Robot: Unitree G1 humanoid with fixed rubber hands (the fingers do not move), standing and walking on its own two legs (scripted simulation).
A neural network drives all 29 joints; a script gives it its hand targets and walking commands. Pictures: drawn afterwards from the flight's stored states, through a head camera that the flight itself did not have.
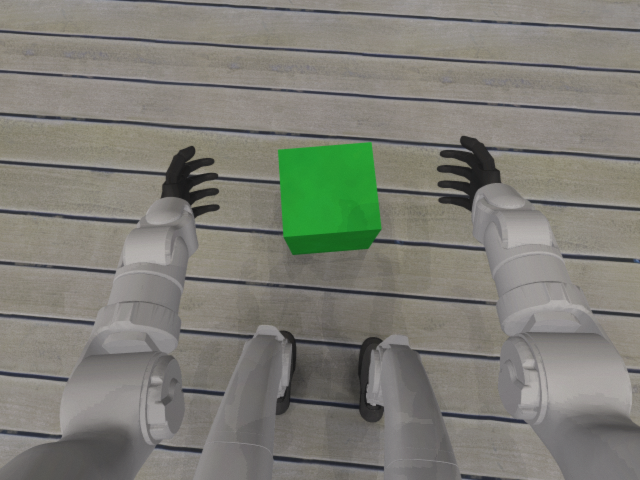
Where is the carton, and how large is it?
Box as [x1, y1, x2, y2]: [278, 142, 381, 254]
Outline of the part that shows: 371,142 278,150 283,236 292,254 368,248 381,228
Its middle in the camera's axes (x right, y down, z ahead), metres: +0.03 -0.08 +0.96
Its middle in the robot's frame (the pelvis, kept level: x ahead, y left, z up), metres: +0.55 +0.03 -0.54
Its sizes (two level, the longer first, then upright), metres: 0.210 0.200 0.250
